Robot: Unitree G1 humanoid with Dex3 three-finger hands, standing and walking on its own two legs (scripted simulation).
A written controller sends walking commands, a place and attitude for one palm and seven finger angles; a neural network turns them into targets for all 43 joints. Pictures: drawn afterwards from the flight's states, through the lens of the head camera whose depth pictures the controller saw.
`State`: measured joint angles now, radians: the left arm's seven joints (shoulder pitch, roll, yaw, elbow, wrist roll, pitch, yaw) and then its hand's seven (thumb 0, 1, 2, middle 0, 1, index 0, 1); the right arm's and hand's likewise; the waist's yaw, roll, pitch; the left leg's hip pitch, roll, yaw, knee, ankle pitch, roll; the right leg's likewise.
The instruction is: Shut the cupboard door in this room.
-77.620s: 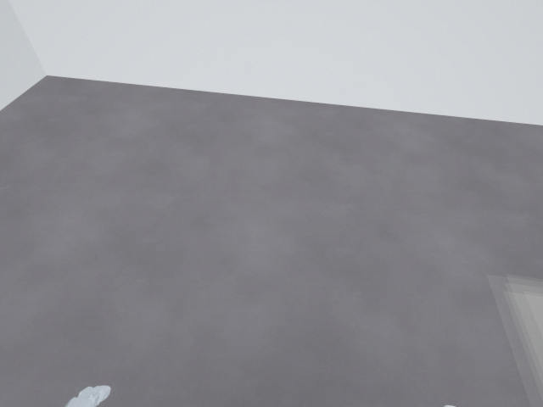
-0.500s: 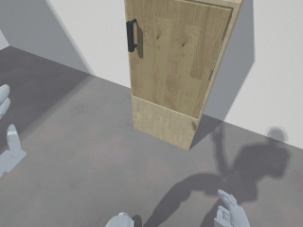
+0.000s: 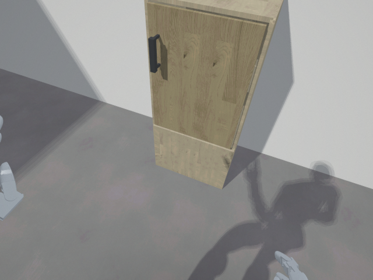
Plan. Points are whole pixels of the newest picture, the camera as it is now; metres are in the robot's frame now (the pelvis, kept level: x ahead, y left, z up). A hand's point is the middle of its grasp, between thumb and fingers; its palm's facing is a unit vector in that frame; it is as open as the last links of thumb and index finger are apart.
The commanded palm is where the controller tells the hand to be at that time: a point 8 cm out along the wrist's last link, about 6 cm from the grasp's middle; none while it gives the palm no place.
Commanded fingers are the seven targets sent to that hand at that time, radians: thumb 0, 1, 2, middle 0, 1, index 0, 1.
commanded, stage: stop stepping back and stand still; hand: left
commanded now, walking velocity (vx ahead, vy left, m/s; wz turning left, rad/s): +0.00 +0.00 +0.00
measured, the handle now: (155, 53) +0.92 +0.15 +0.06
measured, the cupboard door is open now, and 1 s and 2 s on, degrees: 0 0 0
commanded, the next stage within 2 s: let the arm hang, fingers relaxed in 0.10 s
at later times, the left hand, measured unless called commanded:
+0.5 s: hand out of the picture +0.06 +0.17 -0.17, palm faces -0.01 -0.99 -0.16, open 7.2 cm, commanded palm none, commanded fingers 0.00 0.90 0.90 -0.20 -0.30 -0.20 -0.30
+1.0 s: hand out of the picture -0.01 +0.23 -0.16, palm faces -0.01 -0.96 -0.29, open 7.4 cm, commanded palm none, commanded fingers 0.00 0.90 0.90 -0.20 -0.30 -0.20 -0.30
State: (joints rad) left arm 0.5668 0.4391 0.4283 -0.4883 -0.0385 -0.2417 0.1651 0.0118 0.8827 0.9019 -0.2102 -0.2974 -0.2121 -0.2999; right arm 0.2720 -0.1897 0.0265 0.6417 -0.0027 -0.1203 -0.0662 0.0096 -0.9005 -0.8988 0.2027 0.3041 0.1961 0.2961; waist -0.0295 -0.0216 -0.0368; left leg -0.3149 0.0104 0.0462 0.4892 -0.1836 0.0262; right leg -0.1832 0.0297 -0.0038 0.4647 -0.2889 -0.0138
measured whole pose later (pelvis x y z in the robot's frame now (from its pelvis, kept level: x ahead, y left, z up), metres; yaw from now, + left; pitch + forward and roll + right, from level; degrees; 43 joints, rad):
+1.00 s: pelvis -0.01 +0.01 +0.00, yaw -1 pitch -2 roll +0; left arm 0.29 0.24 0.01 1.13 0.02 0.00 0.02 0.00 0.91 0.90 -0.20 -0.29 -0.20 -0.30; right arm 0.26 -0.23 -0.01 1.10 -0.02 0.02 -0.01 0.00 -0.90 -0.90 0.20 0.30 0.20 0.30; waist -0.01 0.04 0.02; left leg -0.24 0.00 0.07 0.40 -0.13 0.04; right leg -0.13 0.02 0.02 0.41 -0.25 -0.01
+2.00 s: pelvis +0.03 -0.01 +0.01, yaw -1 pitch -1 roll +0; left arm 0.25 0.20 0.00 1.15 0.01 -0.01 0.02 0.00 0.90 0.90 -0.20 -0.29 -0.20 -0.30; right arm 0.21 -0.21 0.00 1.13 -0.01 0.01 -0.03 0.00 -0.90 -0.90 0.20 0.30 0.20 0.30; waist -0.01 0.00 0.03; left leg -0.18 0.01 0.06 0.37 -0.17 0.01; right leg -0.04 0.03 0.01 0.33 -0.26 -0.03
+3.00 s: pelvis +0.03 -0.02 +0.01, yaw -1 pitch -2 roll +0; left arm 0.31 0.14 -0.01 1.16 0.01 -0.01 0.03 0.00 0.90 0.90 -0.20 -0.29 -0.20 -0.30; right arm 0.27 -0.17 0.00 1.14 -0.01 0.02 -0.04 0.00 -0.90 -0.90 0.20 0.30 0.19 0.30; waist -0.01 0.01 0.04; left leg -0.18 0.03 0.06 0.38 -0.18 0.00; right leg -0.04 0.05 0.01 0.34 -0.27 -0.04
